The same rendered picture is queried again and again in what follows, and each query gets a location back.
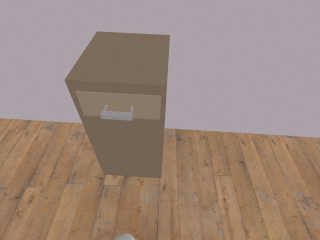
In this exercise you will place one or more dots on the cabinet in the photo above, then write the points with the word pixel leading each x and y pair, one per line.
pixel 124 63

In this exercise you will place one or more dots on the drawer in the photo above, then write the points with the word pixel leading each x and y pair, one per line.
pixel 145 106

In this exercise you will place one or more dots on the handle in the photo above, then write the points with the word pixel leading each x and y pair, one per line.
pixel 117 115

